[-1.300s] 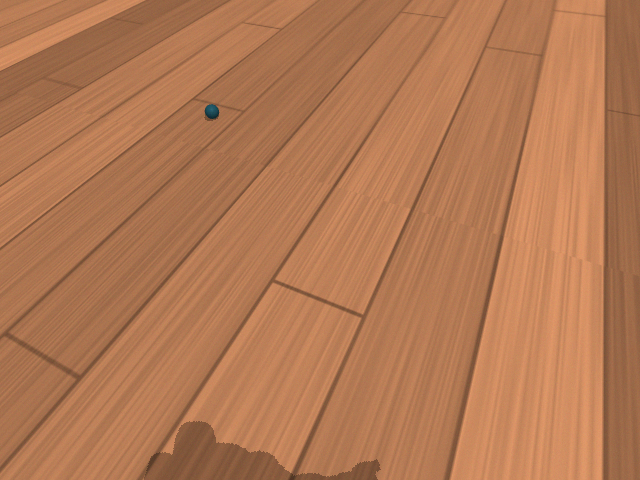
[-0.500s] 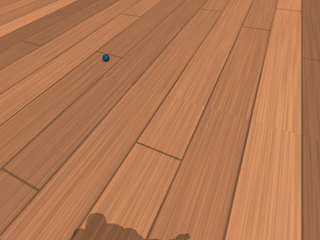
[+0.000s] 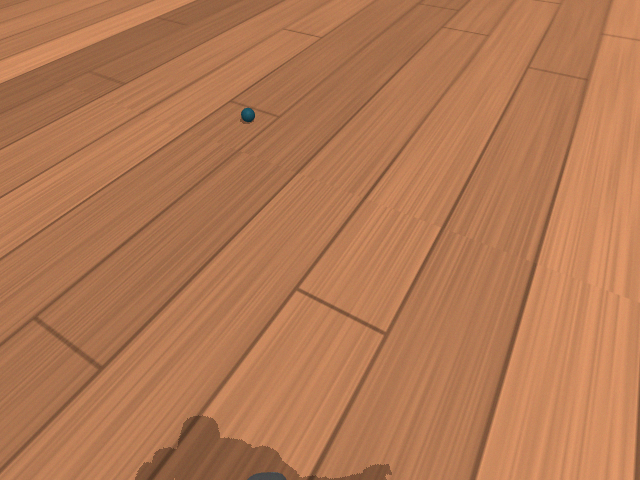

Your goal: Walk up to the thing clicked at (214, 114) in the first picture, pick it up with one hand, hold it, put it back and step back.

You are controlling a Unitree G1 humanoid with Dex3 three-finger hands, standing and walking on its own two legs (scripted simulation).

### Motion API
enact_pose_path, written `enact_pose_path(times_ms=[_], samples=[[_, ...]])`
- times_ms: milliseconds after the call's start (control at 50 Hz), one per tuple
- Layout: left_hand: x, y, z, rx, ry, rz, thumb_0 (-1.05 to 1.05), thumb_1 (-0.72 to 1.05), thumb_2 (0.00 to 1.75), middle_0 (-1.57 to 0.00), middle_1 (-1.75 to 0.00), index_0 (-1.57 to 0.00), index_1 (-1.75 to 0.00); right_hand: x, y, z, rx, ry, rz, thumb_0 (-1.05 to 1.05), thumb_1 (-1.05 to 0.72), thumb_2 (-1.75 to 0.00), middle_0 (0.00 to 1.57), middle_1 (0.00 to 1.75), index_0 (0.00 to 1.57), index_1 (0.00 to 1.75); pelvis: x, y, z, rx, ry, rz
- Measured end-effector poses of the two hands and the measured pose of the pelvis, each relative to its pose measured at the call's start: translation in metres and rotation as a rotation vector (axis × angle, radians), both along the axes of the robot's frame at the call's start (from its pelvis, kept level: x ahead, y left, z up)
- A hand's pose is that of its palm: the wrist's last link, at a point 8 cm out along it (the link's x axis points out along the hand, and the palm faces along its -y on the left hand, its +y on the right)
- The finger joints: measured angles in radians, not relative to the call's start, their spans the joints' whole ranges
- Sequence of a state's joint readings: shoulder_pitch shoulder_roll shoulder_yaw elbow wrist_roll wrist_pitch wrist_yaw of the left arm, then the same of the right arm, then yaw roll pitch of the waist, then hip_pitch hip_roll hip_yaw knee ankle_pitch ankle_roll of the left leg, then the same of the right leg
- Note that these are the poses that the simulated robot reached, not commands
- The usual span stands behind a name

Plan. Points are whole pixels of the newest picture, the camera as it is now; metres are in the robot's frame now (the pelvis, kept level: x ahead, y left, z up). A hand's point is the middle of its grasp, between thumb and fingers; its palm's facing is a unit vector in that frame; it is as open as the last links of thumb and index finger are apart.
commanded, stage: walk up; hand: left
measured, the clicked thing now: (248, 115) +2.10 +0.52 -0.74
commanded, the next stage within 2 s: none
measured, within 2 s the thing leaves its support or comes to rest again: neither
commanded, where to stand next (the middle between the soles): +1.75 +0.21 m, yaw +8 degrees
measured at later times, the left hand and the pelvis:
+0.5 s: hand (121, 347) +0.34 +0.38 -0.15, palm faces -0.02 -0.96 -0.29, open 7.4 cm; pelvis +0.24 +0.11 -0.01, yaw +5 degrees
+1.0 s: hand (152, 255) +0.55 +0.40 -0.15, palm faces +0.15 -0.92 -0.35, open 7.4 cm; pelvis +0.57 +0.12 -0.01, yaw +8 degrees
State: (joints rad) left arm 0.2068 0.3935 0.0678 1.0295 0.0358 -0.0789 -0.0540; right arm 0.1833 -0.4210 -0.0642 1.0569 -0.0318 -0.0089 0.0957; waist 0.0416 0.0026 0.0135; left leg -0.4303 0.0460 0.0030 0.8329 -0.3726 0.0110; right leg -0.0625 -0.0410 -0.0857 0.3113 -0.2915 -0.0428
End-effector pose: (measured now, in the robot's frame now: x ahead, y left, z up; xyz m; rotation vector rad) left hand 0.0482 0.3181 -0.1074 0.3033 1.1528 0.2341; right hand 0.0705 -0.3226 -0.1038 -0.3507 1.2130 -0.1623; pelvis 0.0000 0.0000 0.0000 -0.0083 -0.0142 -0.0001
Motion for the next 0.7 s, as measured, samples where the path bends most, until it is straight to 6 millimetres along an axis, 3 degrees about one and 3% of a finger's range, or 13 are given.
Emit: enact_pose_path(times_ms=[120,200,240,400,500,600,700], samples=[[0.01,0.064,-0.008,0.042,0.045,0.046,0.01,0.9,0.89,-0.21,-0.3,-0.21,-0.3,0.073,0.016,0.015,-0.046,-0.082,0.04,0.01,-0.91,-0.89,0.21,0.3,0.2,0.3,0.045,0.034,-0.012,-0.018,-0.017,0.039],[0.049,0.111,-0.033,0.053,0.044,0.064,0.01,0.9,0.89,-0.21,-0.3,-0.21,-0.3,0.119,0.042,0.012,-0.093,-0.141,0.038,0.0,-0.91,-0.89,0.21,0.3,0.2,0.3,0.09,0.068,-0.033,-0.009,-0.01,0.053],[0.077,0.124,-0.042,0.052,0.056,0.047,0.01,0.9,0.89,-0.21,-0.3,-0.21,-0.3,0.133,0.057,0.009,-0.105,-0.173,0.023,0.0,-0.91,-0.89,0.2,0.3,0.2,0.3,0.106,0.081,-0.039,0.017,-0.015,0.045],[0.214,0.111,-0.017,-0.063,-0.069,-0.046,0.01,0.91,0.89,-0.2,-0.3,-0.2,-0.3,0.14,0.108,0.009,-0.043,-0.03,-0.04,0.0,-0.9,-0.89,0.21,0.3,0.2,0.3,0.181,0.107,-0.01,0.022,-0.025,0.072],[0.285,0.111,-0.008,-0.065,-0.075,-0.07,0.01,0.9,0.89,-0.21,-0.3,-0.21,-0.3,0.169,0.122,-0.004,-0.006,0.06,-0.052,0.0,-0.9,-0.89,0.21,0.3,0.2,0.3,0.242,0.113,-0.009,0.032,-0.02,0.083],[0.37,0.109,-0.007,-0.035,-0.085,-0.074,0.01,0.9,0.89,-0.21,-0.3,-0.21,-0.3,0.229,0.119,-0.024,0.016,0.114,-0.042,0.0,-0.9,-0.89,0.21,0.3,0.21,0.3,0.313,0.108,-0.021,0.037,0.003,0.1],[0.455,0.096,-0.012,-0.004,-0.136,-0.047,0.01,0.9,0.89,-0.21,-0.3,-0.21,-0.3,0.326,0.102,-0.051,0.0,0.124,-0.006,0.01,-0.9,-0.89,0.21,0.3,0.2,0.3,0.389,0.098,-0.038,-0.024,0.007,0.111]])
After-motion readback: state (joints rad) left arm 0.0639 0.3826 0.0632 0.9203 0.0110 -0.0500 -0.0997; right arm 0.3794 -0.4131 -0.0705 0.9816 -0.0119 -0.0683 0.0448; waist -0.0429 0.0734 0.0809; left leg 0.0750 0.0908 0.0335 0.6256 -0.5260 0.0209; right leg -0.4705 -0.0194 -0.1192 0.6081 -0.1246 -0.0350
